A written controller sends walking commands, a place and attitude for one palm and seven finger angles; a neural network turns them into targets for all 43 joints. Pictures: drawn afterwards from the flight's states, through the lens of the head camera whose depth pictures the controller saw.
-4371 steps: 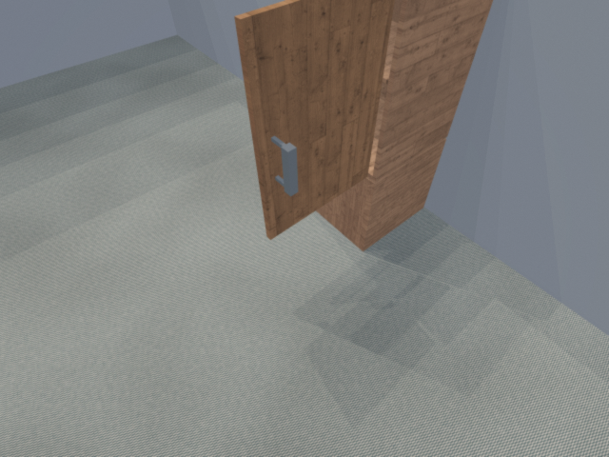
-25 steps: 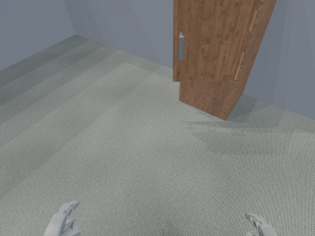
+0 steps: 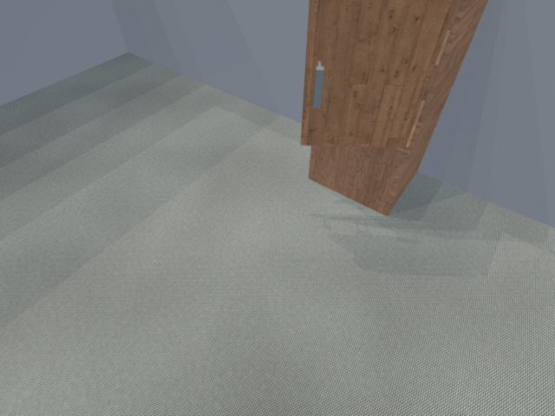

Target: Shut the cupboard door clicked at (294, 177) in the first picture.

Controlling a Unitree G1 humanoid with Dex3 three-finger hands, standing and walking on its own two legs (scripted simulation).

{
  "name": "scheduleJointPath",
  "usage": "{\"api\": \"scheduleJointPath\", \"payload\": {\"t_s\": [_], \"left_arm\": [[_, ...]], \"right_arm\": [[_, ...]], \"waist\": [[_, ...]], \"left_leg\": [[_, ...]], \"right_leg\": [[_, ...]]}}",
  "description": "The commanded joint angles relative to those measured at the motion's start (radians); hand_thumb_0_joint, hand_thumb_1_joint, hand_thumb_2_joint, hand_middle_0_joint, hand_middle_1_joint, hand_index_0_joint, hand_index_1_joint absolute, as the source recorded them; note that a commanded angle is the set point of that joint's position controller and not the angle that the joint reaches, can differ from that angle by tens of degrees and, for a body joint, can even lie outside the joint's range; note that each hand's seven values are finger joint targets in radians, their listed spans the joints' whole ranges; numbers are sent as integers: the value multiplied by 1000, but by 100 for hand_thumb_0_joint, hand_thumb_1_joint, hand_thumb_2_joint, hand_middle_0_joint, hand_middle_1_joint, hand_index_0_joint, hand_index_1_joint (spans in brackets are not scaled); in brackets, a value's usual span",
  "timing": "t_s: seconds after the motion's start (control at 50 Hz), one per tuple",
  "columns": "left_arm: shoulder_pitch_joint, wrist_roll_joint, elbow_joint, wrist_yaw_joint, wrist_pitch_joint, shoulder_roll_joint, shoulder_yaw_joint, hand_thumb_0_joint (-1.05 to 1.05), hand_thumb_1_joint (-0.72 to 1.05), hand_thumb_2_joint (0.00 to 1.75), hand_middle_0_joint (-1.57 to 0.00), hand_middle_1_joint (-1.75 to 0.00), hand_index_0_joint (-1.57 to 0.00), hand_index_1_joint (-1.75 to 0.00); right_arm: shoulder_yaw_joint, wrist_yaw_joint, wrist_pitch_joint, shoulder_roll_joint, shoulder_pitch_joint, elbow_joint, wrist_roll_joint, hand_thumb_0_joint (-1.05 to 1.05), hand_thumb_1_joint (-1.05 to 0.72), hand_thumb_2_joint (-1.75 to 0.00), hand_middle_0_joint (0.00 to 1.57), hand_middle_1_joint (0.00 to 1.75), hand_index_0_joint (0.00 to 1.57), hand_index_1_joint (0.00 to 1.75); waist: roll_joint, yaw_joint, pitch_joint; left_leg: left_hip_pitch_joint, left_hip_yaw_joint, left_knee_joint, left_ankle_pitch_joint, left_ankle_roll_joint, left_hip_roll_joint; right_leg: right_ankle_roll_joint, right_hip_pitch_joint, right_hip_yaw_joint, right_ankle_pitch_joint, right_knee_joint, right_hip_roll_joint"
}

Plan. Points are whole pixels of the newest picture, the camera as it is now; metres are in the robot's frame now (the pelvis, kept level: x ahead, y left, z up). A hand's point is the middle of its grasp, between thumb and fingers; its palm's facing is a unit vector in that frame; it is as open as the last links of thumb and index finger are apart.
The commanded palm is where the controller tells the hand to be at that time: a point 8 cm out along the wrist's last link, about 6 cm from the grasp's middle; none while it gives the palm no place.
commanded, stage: let the arm hang, fingers relaxed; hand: left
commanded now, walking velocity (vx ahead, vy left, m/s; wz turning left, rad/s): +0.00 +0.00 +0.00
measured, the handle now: (317, 84) +1.09 -0.07 -0.08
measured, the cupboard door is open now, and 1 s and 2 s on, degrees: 34 34 34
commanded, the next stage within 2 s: look to check the result in 0.40 s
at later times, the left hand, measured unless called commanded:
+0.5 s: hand out of the picture +0.03 +0.17 -0.17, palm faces +0.00 -0.98 -0.19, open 7.3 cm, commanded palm none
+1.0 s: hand out of the picture +0.07 +0.20 -0.16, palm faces +0.00 -0.97 -0.26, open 7.3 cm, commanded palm none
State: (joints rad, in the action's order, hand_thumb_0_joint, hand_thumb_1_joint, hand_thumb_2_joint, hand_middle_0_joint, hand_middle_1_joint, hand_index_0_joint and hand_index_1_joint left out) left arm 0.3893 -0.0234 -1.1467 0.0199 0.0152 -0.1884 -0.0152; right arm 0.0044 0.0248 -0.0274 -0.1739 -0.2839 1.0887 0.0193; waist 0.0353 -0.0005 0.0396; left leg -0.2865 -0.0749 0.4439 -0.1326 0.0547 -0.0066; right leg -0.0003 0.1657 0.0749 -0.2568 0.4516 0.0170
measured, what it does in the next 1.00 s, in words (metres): shifts its weight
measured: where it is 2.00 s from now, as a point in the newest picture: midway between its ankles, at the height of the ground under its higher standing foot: outside the picture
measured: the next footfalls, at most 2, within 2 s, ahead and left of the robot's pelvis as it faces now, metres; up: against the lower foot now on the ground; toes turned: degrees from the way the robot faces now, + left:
none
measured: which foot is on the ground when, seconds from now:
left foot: down 0.00-1.00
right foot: down 0.00-1.00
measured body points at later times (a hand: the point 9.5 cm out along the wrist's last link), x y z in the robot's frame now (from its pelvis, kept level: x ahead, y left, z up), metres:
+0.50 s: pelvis +0.02 +0.00 +0.00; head +0.04 +0.00 +0.45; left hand +0.04 +0.22 -0.16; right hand +0.02 -0.24 -0.15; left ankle +0.07 +0.08 -0.74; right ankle -0.01 -0.12 -0.74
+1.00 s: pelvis +0.05 -0.01 +0.01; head +0.07 -0.02 +0.46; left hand +0.07 +0.25 -0.14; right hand +0.11 -0.27 -0.14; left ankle +0.07 +0.08 -0.74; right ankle -0.01 -0.12 -0.74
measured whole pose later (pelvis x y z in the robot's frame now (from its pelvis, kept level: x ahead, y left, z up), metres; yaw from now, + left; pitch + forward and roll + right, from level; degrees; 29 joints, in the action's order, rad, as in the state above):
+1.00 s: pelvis +0.05 -0.01 +0.01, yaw +0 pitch -1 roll +0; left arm 0.21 -0.02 -1.13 0.01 -0.01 -0.24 -0.01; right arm 0.00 0.02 0.00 -0.25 -0.14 1.12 0.02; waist 0.00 0.00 0.06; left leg -0.19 -0.07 0.37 -0.16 0.03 -0.02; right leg -0.01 0.05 0.07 -0.28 0.35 0.02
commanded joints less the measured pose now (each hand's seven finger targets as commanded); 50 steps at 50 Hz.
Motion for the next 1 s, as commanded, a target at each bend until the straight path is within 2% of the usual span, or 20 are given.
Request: {"api": "scheduleJointPath", "payload": {"t_s": [0.0, 0.14, 0.24, 0.36, 0.46, 0.54, 0.66, 0.76, 0.84, 0.98], "left_arm": [[14, 4, 41, 10, -16, -91, -18, 0, 90, 90, -20, -30, -20, -30], [-9, 3, 50, 10, -15, -93, -21, 0, 90, 90, -20, -30, -20, -30], [-32, 5, 59, 9, -20, -99, -24, 0, 90, 90, -20, -30, -20, -30], [-65, 7, 62, 10, -32, -115, -27, 0, 90, 90, -20, -30, -20, -30], [-81, 9, 55, 10, -31, -119, -25, 0, 90, 90, -20, -30, -20, -30], [-94, 9, 48, 8, -29, -127, -24, 0, 90, 90, -20, -30, -20, -30], [-104, 9, 49, 8, -36, -149, -27, 0, 90, 90, -20, -30, -20, -30], [-121, 9, 47, 7, -36, -168, -27, 0, 90, 90, -20, -30, -20, -30], [-138, 9, 45, 4, -35, -179, -25, 0, 90, 90, -20, -30, -20, -30], [-160, 9, 52, 3, -39, -207, -28, 0, 90, 90, -20, -30, -20, -30]], "right_arm": [[29, 5, 18, -120, -53, -17, -1, 0, -90, -90, 20, 30, 20, 30], [28, 3, 24, -115, -36, -10, 1, 0, -90, -90, 20, 30, 20, 30], [28, 2, 31, -117, -25, -6, 1, 0, -90, -90, 20, 30, 20, 30], [28, 3, 42, -129, -17, -5, -4, 0, -90, -90, 20, 30, 20, 30], [26, 5, 42, -139, -1, 0, -5, 0, -90, -90, 20, 30, 20, 30], [26, 7, 41, -152, 20, 2, -5, 0, -90, -90, 20, 30, 20, 30], [29, 8, 47, -182, 43, -4, -8, 0, -90, -90, 20, 30, 20, 30], [29, 7, 47, -201, 74, -4, -9, 0, -90, -90, 20, 30, 20, 30], [27, 6, 46, -215, 99, -4, -7, 0, -90, -90, 20, 30, 20, 30], [27, 4, 50, -235, 129, -7, -8, 0, -90, -90, 20, 30, 20, 30]], "waist": [[-73, 9, 79], [-26, 0, 90], [-13, -1, 56], [-33, 2, -2], [-11, 4, 6], [-14, 5, 25], [-39, 5, -32], [-44, 4, -22], [-36, 5, 3], [-44, 3, -29]], "left_leg": [[30, 168, -137, -227, -4, 109], [3, 179, -174, -249, -6, 113], [17, 173, -173, -210, -10, 111], [80, 150, -125, -24, -13, 111], [105, 146, -120, 7, -15, 114], [102, 149, -135, -16, -15, 116], [157, 150, -108, 108, -9, 123], [167, 149, -113, 129, -9, 127], [166, 150, -130, 96, -12, 126], [185, 150, -123, 165, -14, 129]], "right_leg": [[-49, 142, -114, -167, -147, 78], [-42, 117, -108, -126, -132, 73], [-42, 80, -106, -74, -128, 77], [-46, 30, -106, 26, -134, 92], [-45, 29, -105, 38, -143, 94], [-42, 23, -102, 30, -152, 95], [-41, -12, -101, 108, -152, 100], [-38, -20, -98, 124, -161, 105], [-38, -16, -101, 102, -174, 108], [-37, -54, -101, 173, -177, 115]]}}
